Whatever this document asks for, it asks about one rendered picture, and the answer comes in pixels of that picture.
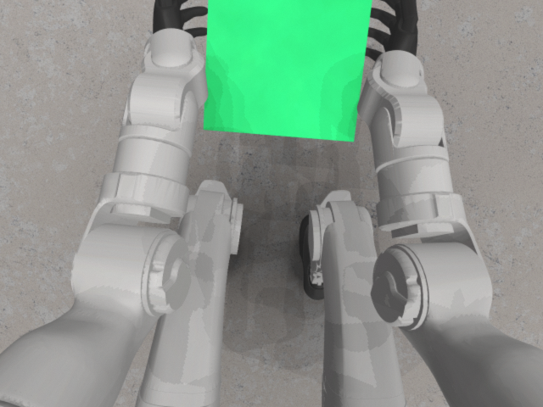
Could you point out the robot left forearm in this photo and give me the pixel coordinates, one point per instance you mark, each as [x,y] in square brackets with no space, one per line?
[148,181]

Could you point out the robot right hand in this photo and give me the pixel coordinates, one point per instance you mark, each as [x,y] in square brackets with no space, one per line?
[402,26]

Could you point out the robot right forearm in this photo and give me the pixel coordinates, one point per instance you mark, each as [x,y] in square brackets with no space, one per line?
[410,155]

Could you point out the carton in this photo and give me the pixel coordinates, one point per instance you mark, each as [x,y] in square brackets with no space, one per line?
[290,68]

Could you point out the right robot upper arm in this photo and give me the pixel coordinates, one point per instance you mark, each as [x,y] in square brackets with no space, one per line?
[439,295]

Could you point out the left robot upper arm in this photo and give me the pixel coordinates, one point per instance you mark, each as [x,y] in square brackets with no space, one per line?
[124,279]

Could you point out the robot right foot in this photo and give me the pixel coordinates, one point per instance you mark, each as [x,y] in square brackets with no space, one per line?
[314,291]

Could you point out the robot left shin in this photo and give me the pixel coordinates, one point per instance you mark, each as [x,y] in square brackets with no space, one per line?
[207,185]

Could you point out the robot left hand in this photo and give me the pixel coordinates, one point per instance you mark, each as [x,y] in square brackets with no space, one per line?
[167,14]

